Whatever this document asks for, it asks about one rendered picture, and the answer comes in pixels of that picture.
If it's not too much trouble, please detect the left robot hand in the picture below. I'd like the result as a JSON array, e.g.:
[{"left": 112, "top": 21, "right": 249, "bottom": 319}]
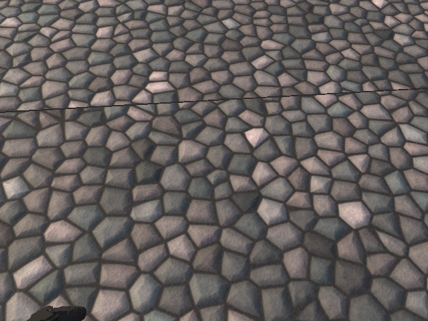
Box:
[{"left": 27, "top": 306, "right": 86, "bottom": 321}]

